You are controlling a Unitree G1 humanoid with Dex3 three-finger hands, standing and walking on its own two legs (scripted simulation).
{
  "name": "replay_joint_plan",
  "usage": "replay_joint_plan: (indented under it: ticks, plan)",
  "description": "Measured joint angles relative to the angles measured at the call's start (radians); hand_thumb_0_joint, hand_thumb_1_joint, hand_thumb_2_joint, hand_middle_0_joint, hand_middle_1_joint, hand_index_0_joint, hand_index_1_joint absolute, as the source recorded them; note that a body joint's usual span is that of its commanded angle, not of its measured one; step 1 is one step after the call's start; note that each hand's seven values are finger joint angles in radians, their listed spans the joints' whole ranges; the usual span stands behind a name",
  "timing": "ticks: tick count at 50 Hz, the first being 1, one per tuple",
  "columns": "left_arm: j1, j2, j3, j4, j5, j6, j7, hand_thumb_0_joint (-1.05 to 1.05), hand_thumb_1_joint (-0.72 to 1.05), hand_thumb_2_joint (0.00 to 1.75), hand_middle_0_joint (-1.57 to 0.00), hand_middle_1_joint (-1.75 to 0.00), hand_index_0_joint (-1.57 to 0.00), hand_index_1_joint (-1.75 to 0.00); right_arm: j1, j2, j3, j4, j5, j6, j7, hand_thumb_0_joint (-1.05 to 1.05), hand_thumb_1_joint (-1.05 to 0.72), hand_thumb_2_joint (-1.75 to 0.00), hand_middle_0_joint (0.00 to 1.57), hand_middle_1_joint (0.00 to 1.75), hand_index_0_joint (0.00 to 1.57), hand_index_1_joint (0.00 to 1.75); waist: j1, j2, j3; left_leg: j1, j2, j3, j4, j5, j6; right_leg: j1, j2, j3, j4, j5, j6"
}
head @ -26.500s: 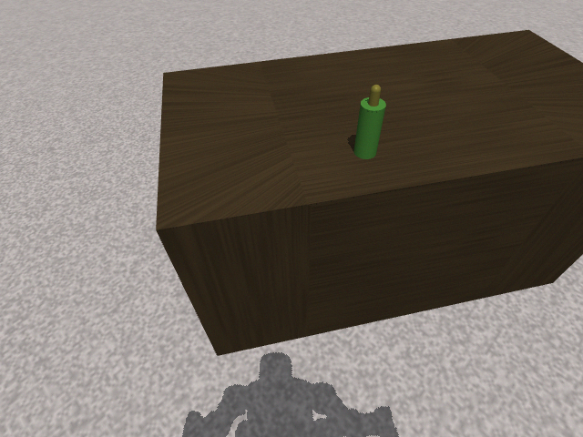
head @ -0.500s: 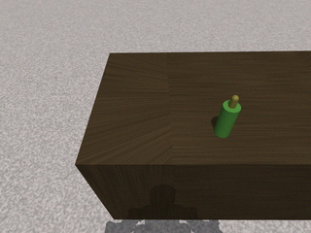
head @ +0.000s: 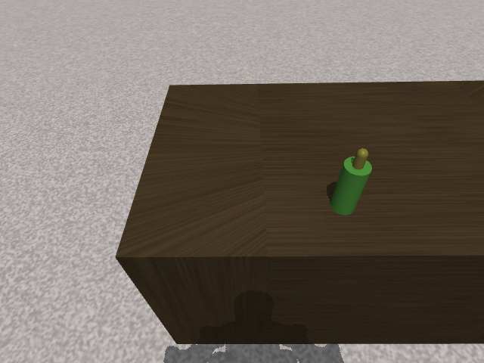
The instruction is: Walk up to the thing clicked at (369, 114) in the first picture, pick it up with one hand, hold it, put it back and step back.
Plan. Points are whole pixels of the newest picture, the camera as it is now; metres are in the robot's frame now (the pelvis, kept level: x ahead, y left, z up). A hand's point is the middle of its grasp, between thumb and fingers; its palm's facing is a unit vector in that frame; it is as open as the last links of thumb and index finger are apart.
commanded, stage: stand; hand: right
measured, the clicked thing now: (352, 180) +0.47 -0.21 +0.01
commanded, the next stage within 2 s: none
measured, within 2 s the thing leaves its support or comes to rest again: neither
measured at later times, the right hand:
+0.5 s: hand out of the picture +0.06 -0.25 -0.16, palm faces -0.03 +0.94 -0.34, open 7.4 cm
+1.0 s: hand out of the picture +0.07 -0.25 -0.16, palm faces -0.03 +0.94 -0.34, open 7.4 cm
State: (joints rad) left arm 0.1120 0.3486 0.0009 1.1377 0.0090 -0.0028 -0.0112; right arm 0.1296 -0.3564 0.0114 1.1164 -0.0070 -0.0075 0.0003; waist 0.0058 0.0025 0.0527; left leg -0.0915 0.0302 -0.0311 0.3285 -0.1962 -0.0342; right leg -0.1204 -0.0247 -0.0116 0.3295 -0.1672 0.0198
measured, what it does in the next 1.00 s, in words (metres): stands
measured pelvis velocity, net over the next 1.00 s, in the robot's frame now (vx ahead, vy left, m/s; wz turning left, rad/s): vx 0.00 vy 0.00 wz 0.00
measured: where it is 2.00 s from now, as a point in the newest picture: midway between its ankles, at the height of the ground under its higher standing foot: outside the picture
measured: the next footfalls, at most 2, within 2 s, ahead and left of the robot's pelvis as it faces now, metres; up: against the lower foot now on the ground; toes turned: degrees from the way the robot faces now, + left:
none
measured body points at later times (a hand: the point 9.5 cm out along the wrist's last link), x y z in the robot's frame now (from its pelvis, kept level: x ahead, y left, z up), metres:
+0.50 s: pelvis +0.00 +0.00 +0.00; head +0.01 +0.00 +0.45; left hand +0.07 +0.30 -0.13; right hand +0.07 -0.30 -0.13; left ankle -0.01 +0.14 -0.75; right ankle +0.01 -0.13 -0.75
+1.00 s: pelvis +0.00 +0.00 +0.00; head +0.02 +0.00 +0.45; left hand +0.07 +0.31 -0.13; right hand +0.07 -0.30 -0.13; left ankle -0.01 +0.14 -0.75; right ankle +0.01 -0.13 -0.75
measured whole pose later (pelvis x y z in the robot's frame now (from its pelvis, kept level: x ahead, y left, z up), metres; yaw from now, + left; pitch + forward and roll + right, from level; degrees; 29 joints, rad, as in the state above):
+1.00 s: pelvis +0.00 +0.00 +0.00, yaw +0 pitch -2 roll +0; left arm 0.12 0.35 0.00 1.13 0.01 0.00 -0.01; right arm 0.13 -0.35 0.01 1.11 -0.01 -0.01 0.00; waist 0.01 0.00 0.06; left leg -0.09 0.02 -0.03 0.33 -0.20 -0.03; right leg -0.12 -0.03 -0.01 0.33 -0.17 0.03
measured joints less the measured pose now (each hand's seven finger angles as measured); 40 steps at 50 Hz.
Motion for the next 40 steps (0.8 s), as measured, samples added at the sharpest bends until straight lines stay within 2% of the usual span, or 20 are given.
replay_joint_plan:
  ticks: [6,12,40]
  plan:
    - [0.002,0.0,0.001,-0.001,0.001,-0.001,0.0,0.01,0.9,0.9,-0.2,-0.3,-0.21,-0.3,0.002,0.002,-0.002,0.001,0.0,0.002,0.002,0.0,-0.7,-0.85,0.2,0.29,0.21,0.3,-0.001,0.002,0.002,-0.004,0.002,-0.001,0.002,0.0,0.0,-0.001,0.002,-0.001,-0.004,0.003,-0.001]
    - [0.006,0.0,0.001,-0.002,0.0,-0.002,0.0,0.01,0.9,0.9,-0.2,-0.3,-0.21,-0.3,0.005,0.002,-0.002,0.002,0.0,0.002,0.003,0.0,-0.84,-0.89,0.21,0.3,0.21,0.3,-0.001,0.002,0.004,-0.005,0.002,0.0,0.002,0.001,0.0,-0.002,0.002,0.0,-0.004,0.004,0.0]
    - [0.005,0.002,0.001,-0.007,0.0,-0.003,0.0,0.01,0.9,0.9,-0.2,-0.3,-0.21,-0.3,0.001,0.005,-0.006,0.001,0.001,0.001,0.005,0.0,-0.9,-0.9,0.21,0.3,0.21,0.3,-0.001,-0.001,0.006,-0.004,-0.003,0.005,0.001,-0.004,0.005,-0.003,-0.003,0.005,-0.005,0.001,0.005]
